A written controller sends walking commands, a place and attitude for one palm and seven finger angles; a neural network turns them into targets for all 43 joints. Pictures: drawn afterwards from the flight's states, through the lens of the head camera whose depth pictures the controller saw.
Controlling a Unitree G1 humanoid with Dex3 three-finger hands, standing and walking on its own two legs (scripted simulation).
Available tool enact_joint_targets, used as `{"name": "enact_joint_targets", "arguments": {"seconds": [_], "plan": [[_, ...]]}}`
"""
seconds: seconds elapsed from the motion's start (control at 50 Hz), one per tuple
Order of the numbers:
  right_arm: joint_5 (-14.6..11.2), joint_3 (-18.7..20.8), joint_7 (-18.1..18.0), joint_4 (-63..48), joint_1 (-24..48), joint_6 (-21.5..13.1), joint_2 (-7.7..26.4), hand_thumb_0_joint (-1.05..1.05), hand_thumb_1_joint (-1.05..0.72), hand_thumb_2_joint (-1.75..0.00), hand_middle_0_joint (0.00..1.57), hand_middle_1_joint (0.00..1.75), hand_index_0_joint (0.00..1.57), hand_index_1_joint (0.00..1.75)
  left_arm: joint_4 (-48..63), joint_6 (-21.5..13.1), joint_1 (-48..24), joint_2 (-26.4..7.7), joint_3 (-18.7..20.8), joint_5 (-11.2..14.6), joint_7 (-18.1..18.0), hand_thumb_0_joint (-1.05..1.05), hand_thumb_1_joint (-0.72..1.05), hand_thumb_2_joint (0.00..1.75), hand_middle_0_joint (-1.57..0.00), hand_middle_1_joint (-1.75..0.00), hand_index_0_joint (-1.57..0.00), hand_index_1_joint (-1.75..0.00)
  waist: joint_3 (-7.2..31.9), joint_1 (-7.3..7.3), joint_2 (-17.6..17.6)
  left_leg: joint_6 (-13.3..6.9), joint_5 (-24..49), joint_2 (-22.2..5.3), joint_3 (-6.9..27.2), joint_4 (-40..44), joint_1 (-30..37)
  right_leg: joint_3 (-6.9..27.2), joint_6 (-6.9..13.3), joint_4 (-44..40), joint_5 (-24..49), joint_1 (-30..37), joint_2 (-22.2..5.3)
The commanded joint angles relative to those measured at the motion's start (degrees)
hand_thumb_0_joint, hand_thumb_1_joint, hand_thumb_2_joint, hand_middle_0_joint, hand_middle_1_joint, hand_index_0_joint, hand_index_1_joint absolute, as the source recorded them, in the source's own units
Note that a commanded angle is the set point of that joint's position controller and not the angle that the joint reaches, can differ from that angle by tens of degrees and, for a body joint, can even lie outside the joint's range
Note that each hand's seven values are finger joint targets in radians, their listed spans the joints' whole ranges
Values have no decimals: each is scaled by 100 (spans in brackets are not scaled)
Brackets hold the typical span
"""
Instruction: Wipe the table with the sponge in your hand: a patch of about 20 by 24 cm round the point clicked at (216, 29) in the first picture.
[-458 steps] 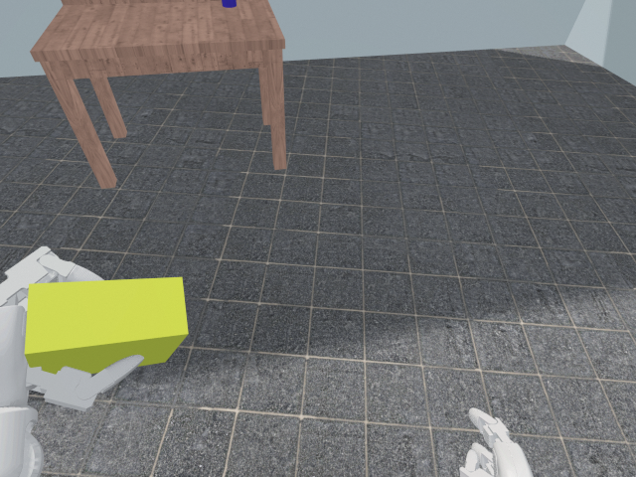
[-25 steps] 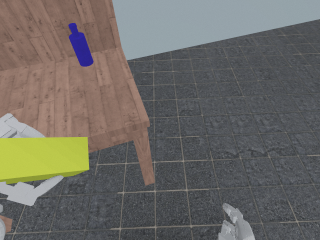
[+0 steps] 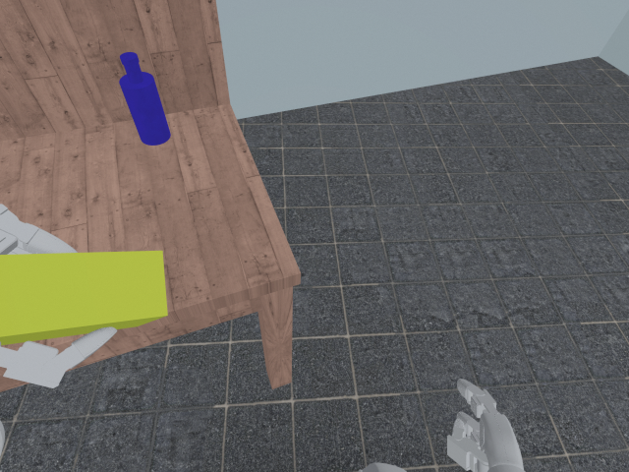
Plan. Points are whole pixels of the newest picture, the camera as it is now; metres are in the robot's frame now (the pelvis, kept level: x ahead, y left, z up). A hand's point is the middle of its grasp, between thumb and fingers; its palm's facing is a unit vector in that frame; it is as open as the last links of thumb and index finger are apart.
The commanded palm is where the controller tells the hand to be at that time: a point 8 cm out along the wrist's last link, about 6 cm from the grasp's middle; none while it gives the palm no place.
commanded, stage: come to a stop and stand still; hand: left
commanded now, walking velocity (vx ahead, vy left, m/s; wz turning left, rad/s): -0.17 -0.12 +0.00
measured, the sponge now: (101, 296) +0.24 +0.21 +0.16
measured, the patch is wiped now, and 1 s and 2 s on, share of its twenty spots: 0.00 0.00 0.00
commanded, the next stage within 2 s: look again from close up in 1.06 s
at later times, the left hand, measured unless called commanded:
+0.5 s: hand (66, 335) +0.20 +0.22 +0.17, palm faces +0.37 -0.82 -0.44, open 9.9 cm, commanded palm +0.14 +0.27 +0.18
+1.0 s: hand (28, 408) +0.15 +0.23 +0.16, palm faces +0.39 -0.82 -0.42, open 9.8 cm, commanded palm +0.09 +0.27 +0.18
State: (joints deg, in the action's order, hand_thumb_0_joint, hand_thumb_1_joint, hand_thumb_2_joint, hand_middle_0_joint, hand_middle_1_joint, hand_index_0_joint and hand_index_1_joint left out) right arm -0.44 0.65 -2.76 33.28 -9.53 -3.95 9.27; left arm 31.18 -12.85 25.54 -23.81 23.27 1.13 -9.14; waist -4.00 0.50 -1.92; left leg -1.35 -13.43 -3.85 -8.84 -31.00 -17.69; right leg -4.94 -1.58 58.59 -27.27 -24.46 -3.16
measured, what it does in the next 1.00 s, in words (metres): steps on the spot: right foot, then left foot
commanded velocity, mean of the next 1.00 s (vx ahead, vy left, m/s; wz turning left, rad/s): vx -0.02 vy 0.02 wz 0.00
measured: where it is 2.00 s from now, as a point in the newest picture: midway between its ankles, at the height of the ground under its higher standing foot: outside the picture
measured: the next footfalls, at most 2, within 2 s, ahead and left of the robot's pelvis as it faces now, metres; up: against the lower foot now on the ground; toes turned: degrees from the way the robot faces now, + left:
right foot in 0.16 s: +0.12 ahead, -0.05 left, +0.00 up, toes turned +1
left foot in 0.50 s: +0.00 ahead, +0.10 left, +0.00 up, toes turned +1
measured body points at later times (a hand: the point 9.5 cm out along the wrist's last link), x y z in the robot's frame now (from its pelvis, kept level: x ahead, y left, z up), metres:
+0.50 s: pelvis -0.01 -0.01 +0.00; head +0.01 -0.01 +0.45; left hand +0.17 +0.26 +0.19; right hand +0.16 -0.27 -0.08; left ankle -0.03 +0.11 -0.73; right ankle +0.04 -0.11 -0.73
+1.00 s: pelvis -0.07 -0.01 +0.00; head -0.05 -0.02 +0.45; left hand +0.12 +0.27 +0.19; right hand +0.09 -0.23 -0.10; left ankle -0.03 +0.11 -0.73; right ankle -0.03 -0.12 -0.73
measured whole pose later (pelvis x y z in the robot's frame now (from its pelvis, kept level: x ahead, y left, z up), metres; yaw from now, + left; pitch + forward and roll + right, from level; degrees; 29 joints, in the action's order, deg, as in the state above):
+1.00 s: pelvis -0.07 -0.01 +0.00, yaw +1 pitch -1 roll -1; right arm 0.4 -2.0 -3.9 35.6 -12.7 -3.5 10.6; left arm 26.6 -10.4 26.9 -20.2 18.0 1.3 -8.4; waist -2.0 -0.1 1.7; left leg 0.1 -11.4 -2.4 -2.9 -28.6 -16.7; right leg -3.3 0.6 26.5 -10.9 -15.3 0.3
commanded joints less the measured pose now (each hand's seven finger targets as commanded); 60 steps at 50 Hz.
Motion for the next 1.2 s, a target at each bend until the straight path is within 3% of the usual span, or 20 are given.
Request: {"name": "enact_joint_targets", "arguments": {"seconds": [0.0, 0.12, 0.16, 0.18, 0.2, 0.24, 0.3, 0.42, 0.46, 0.52, 0.56, 0.66, 0.72, 0.78, 0.88, 0.96, 1.12, 1.14, 1.16, 1.18], "plan": [[48, 179, 33, -754, 67, -348, 863, 0, -90, -90, 20, 30, 20, 30, 1461, -229, 283, -623, 338, 153, -3, 0, 10, 130, -120, -160, -120, -160, 1166, -12, 1367, -553, 3006, -1310, 1082, 1060, 1065, -96, -42, -1304, 573, 218, 120], [58, 20, -71, -751, 165, -331, 791, 0, -90, -90, 20, 30, 20, 30, 1116, -26, -1, -760, 483, 135, -63, 0, 10, 130, -120, -160, -120, -160, 1066, -40, 1114, -113, 1758, -1198, 776, 676, 352, -52, -7, -3272, 1657, 1699, 128], [32, -28, -87, -767, 181, -303, 703, 0, -90, -90, 20, 30, 20, 30, 910, -37, -202, -838, 515, 113, -82, 0, 10, 130, -120, -160, -120, -160, 1067, 30, 363, 179, 418, -612, 470, 37, -109, 810, 243, -3512, 3615, 1963, -558], [-13, -7, -67, -741, 63, -301, 618, 0, -90, -90, 20, 30, 20, 30, 672, 45, -92, -609, 316, 181, -47, 0, 10, 130, -120, -160, -120, -160, 1211, 26, -562, 363, -346, -34, 292, -602, -54, 1560, 549, -3723, 3943, 1698, -1082], [-9, 33, -33, -755, 88, -288, 666, 0, -90, -90, 20, 30, 20, 30, 710, 96, -102, -639, 294, 205, -45, 0, 10, 130, -120, -160, -120, -160, 1133, -28, -985, 377, -1216, 229, 463, -1285, -232, 1942, 823, -3966, 4170, 1581, -1486], [-7, -51, -41, -711, 286, -234, 550, 0, -90, -90, 20, 30, 20, 30, 912, 84, -158, -786, 419, 153, -112, 0, 10, 130, -120, -160, -120, -160, 1227, -44, -822, 327, -1604, 228, 901, -2135, -619, 1937, 1055, -3851, 4678, 1862, -1775], [28, -99, -146, -723, 462, -140, 544, 0, -90, -90, 20, 30, 20, 30, 943, 7, 120, -762, 511, 69, -186, 0, 10, 130, -120, -160, -120, -160, 1356, -74, -539, 353, -1340, 260, 761, -1882, -614, 1161, 915, -3569, 5252, 2212, -1484], [52, 80, -159, -833, 250, 30, 717, 0, -90, -90, 20, 30, 20, 30, 1239, -39, 413, -709, 527, 79, -204, 0, 10, 130, -120, -160, -120, -160, 1415, -60, -467, 250, -597, 252, 642, 62, 126, 1070, 771, -3662, 3309, 2006, -1296], [68, 147, -185, -834, 184, 32, 819, 0, -90, -90, 20, 30, 20, 30, 1346, -81, 357, -718, 461, 75, -209, 0, 10, 130, -120, -160, -120, -160, 1326, -29, 30, 164, 262, 16, 695, 860, 745, 835, 460, -3459, 2239, 1611, -878], [66, 118, -220, -877, 310, -74, 953, 0, -90, -90, 20, 30, 20, 30, 1416, -204, 44, -798, 452, 50, -148, 0, 10, 130, -120, -160, -120, -160, 834, -147, 1742, -224, 874, -1050, 1779, 1572, 156, 236, 77, -2544, 918, 1111, 11], [92, 116, -214, -790, 280, -210, 890, 0, -90, -90, 20, 30, 20, 30, 1154, -248, -274, -616, 197, -28, -117, 0, 10, 130, -120, -160, -120, -160, 527, -122, 1561, -391, 1051, -1241, 1846, 1684, -310, 272, 73, -1789, 410, 1083, 80], [38, 140, -124, -636, 76, -423, 985, 0, -90, -90, 20, 30, 20, 30, 755, -189, -448, -403, -96, -35, -52, 0, 10, 130, -120, -160, -120, -160, 729, -52, 1197, -219, 1786, -918, 1398, 1010, 342, 183, 22, -2981, 985, 1303, 158], [68, 81, -101, -607, 209, -415, 946, 0, -90, -90, 20, 30, 20, 30, 774, -201, -752, -527, -16, -43, -58, 0, 10, 130, -120, -160, -120, -160, 868, -36, 829, 49, 789, -545, 1186, 813, -144, 464, 125, -3396, 2203, 1892, -38], [63, 82, -75, -644, 224, -374, 863, 0, -90, -90, 20, 30, 20, 30, 785, -118, -488, -581, 88, 82, -30, 0, 10, 130, -120, -160, -120, -160, 834, -64, 150, 150, -579, -72, 878, 533, 101, 1127, 348, -3913, 1246, 1201, -354], [103, 14, -139, -667, 324, -272, 798, 0, -90, -90, 20, 30, 20, 30, 772, -77, -375, -652, 249, 103, -64, 0, 10, 130, -120, -160, -120, -160, 631, -61, 212, 90, -1059, -133, 1044, 857, 99, 1001, 281, -4158, 59, 815, -191], [62, 22, -182, -684, 301, -299, 831, 0, -90, -90, 20, 30, 20, 30, 611, -98, -328, -553, 205, 84, -65, 0, 10, 130, -120, -160, -120, -160, 619, -79, 597, 41, -1201, -309, 1231, 1351, -209, 684, 171, -3821, 483, 1231, 89], [30, 84, -172, -648, 230, -469, 908, 0, -90, -90, 20, 30, 20, 30, 830, -97, -307, -553, 75, 62, -94, 0, 10, 130, -120, -160, -120, -160, 946, -79, 449, 109, -91, -176, 1031, 916, 52, 763, 192, -3762, 1523, 1476, -36], [288, 313, -141, -609, -532, -712, 1075, 0, -90, -90, 20, 30, 20, 30, 1981, -670, -6011, -5435, 3690, -717, 11, 0, 10, 130, -120, -160, -120, -160, 130, -342, -818, 11, 54, -56, 703, -318, -371, 1378, -144, -4575, 1897, 500, -473], [91, 42, -112, -270, -149, -696, 395, 0, -90, -90, 20, 30, 20, 30, -1194, -401, -2783, -1871, 1222, -161, 272, 0, 10, 130, -120, -160, -120, -160, 1147, -171, -1045, 20, -137, 605, 795, -563, 310, 1375, 525, -4280, 1371, 705, -810], [-13, 196, -103, -699, -52, -783, 757, 0, -90, -90, 20, 30, 20, 30, -1427, -383, -1472, -1039, 717, 19, 364, 0, 10, 130, -120, -160, -120, -160, 833, -461, -399, 106, -133, 468, 671, -389, 483, 1968, 448, -4615, 958, 680, -777]]}}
